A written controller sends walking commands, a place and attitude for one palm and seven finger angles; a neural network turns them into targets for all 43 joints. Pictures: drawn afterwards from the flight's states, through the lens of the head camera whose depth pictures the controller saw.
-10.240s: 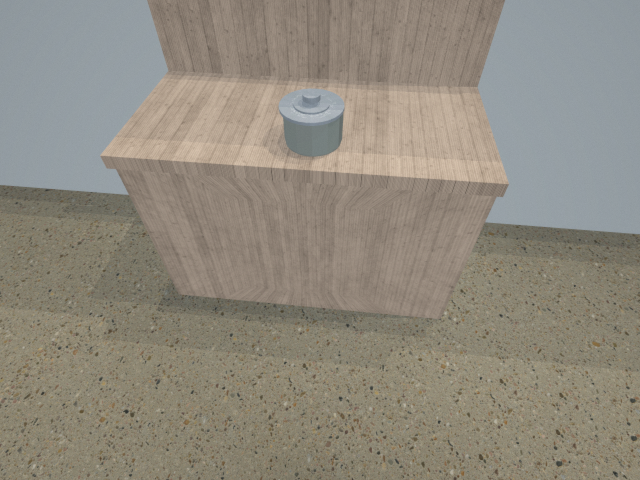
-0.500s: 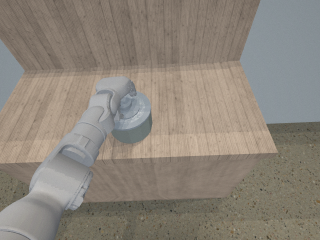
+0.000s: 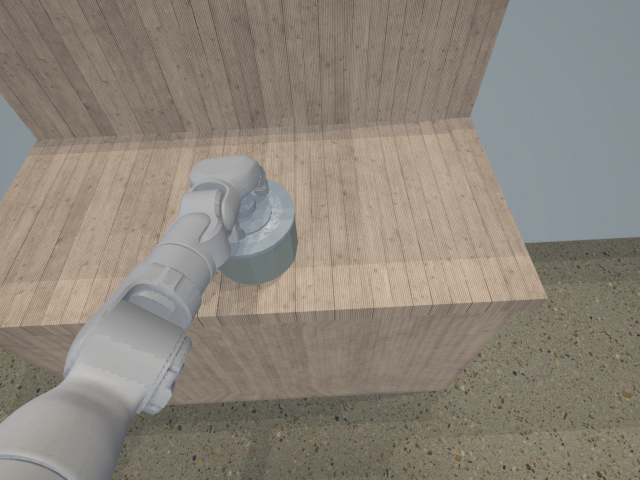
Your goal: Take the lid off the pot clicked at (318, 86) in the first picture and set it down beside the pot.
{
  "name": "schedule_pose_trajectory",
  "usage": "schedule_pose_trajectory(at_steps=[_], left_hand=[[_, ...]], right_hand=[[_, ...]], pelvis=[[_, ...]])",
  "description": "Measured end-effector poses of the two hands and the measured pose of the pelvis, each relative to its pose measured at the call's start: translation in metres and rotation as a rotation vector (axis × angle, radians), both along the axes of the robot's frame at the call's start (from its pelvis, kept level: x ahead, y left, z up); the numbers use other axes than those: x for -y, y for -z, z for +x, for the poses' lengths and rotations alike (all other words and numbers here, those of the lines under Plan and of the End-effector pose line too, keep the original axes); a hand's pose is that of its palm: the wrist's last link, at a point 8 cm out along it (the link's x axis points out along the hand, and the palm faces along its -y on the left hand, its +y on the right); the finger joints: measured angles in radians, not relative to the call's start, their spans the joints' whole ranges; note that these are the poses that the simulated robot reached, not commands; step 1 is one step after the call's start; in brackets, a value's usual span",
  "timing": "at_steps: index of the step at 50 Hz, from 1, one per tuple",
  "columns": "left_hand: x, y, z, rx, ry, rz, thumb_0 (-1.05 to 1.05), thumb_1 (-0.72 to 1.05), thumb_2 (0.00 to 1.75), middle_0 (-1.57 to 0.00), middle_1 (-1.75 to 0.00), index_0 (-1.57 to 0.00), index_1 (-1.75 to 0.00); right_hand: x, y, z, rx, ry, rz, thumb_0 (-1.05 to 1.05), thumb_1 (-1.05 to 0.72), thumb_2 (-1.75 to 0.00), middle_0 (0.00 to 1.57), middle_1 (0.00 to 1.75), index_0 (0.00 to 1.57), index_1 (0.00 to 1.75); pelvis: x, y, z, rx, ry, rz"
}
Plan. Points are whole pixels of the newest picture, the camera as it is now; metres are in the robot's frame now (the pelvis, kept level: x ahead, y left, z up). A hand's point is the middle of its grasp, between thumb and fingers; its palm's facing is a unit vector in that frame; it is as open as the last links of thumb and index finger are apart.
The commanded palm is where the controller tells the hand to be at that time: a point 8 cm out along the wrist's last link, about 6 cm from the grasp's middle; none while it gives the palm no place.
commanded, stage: lower the open fingers around the knob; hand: left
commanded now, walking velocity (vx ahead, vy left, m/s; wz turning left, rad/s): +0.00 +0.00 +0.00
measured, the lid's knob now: (241, 204) +0.50 +0.10 +0.02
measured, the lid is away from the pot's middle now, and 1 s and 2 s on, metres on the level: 0.00 0.00 0.00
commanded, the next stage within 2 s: close the fingers and squeeze the knob in 0.36 s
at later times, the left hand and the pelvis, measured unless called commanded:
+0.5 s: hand (238, 211) +0.47 +0.10 +0.05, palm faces -0.36 -0.04 -0.93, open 10.2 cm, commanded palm +0.47 +0.11 +0.10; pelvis +0.00 +0.00 +0.00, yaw +0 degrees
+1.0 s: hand (236, 211) +0.47 +0.10 +0.05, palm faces -0.35 -0.06 -0.93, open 8.8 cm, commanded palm +0.47 +0.11 +0.10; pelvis +0.01 +0.00 +0.00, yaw -1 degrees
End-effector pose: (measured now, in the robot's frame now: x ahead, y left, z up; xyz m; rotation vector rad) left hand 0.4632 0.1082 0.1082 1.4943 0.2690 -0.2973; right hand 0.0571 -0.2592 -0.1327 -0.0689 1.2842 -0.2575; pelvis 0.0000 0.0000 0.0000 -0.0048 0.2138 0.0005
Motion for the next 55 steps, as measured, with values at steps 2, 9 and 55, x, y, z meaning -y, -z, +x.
schedule_pose_trajectory(at_steps=[2,9,55], left_hand=[[0.001,0.0,0.001,-0.002,0.003,0.01,0.0,-0.26,1.33,-0.82,-0.09,-0.82,-0.08],[0.002,0.0,0.004,-0.003,0.006,0.009,0.0,-0.26,1.33,-0.83,-0.09,-0.82,-0.08],[-0.003,0.005,0.006,0.005,0.007,-0.009,0.0,0.11,0.99,-0.56,-0.93,-0.6,-0.94]], right_hand=[[0.001,0.0,-0.003,-0.008,0.004,-0.002,0.01,-0.91,-0.9,0.2,0.3,0.2,0.3],[0.004,0.0,-0.01,-0.023,0.016,-0.008,0.01,-0.91,-0.9,0.2,0.3,0.2,0.3],[0.0,-0.003,0.004,0.003,0.015,-0.003,0.01,-0.91,-0.9,0.2,0.3,0.2,0.3]], pelvis=[[0.0,0.0,0.0,-0.002,0.0,0.0],[0.001,0.0,0.001,-0.005,0.003,-0.001],[-0.001,0.0,0.007,-0.008,0.012,-0.005]])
